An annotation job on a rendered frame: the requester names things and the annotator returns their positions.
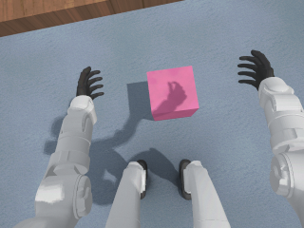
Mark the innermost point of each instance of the right robot shin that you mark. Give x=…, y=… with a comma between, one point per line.
x=193, y=163

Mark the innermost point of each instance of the robot right forearm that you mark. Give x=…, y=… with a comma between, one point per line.
x=284, y=116

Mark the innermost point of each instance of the robot right hand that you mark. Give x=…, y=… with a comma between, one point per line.
x=262, y=68

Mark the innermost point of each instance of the robot left hand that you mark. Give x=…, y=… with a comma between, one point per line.
x=84, y=87

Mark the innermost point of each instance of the robot left forearm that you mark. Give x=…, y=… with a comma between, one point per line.
x=71, y=156

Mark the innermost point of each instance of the robot right foot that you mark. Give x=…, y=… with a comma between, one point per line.
x=183, y=165

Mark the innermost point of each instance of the robot right upper arm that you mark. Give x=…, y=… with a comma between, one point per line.
x=287, y=180

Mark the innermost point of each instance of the carton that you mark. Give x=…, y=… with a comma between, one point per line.
x=172, y=93

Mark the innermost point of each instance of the robot left upper arm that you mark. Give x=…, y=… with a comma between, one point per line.
x=61, y=201

